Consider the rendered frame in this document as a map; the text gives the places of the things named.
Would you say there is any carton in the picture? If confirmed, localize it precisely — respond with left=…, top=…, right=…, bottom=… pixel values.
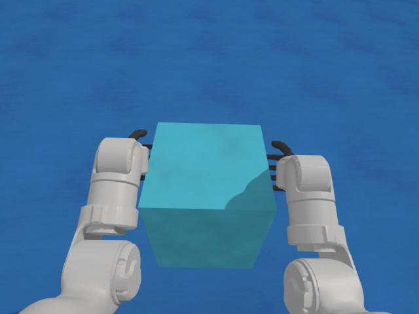
left=138, top=122, right=277, bottom=269

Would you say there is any right robot forearm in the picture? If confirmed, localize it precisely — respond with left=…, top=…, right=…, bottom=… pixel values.
left=276, top=155, right=364, bottom=304

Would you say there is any robot left hand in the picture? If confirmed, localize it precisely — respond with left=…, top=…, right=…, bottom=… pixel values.
left=128, top=130, right=153, bottom=181

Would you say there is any robot right hand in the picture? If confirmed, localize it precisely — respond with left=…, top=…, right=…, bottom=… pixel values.
left=266, top=141, right=295, bottom=192

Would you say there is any left robot forearm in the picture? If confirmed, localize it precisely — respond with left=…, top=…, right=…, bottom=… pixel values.
left=61, top=137, right=149, bottom=289

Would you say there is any left robot upper arm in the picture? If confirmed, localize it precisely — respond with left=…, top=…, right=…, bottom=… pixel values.
left=18, top=239, right=141, bottom=314

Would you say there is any right robot upper arm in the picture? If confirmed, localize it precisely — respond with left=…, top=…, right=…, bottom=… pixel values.
left=283, top=258, right=391, bottom=314

